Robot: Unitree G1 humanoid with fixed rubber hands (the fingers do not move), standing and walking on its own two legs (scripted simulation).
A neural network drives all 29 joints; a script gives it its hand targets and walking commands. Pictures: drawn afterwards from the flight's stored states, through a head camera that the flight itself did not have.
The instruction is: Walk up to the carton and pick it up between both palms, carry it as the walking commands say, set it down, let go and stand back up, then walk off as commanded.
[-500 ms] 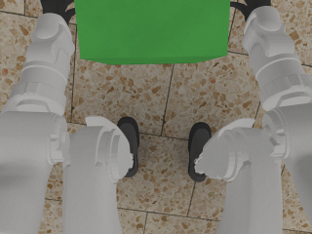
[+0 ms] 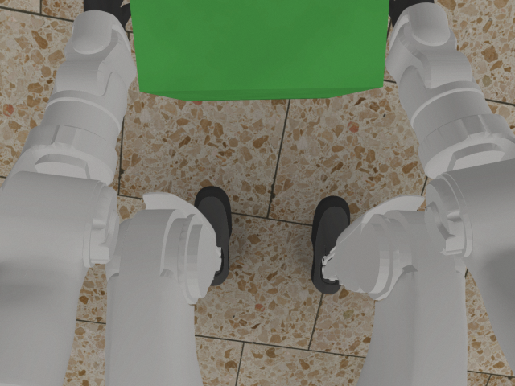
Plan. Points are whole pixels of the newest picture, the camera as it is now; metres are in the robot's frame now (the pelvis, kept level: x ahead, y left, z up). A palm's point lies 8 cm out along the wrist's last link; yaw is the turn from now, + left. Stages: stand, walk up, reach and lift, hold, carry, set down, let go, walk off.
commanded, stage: reach and lift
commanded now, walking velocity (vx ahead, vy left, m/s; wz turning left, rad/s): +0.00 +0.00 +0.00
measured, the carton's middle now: (258, 37) +0.52 +0.04 -0.25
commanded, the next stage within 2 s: none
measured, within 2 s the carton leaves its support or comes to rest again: leaves its support in 0.54 s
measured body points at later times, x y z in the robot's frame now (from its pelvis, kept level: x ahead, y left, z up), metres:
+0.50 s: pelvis +0.00 +0.00 -0.01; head +0.36 +0.02 +0.25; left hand +0.54 +0.21 -0.19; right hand +0.56 -0.14 -0.18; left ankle +0.13 +0.11 -0.35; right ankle +0.12 -0.12 -0.34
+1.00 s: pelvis +0.01 -0.01 +0.02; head +0.33 +0.02 +0.32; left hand +0.54 +0.21 -0.11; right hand +0.56 -0.14 -0.10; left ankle +0.13 +0.11 -0.35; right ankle +0.12 -0.13 -0.34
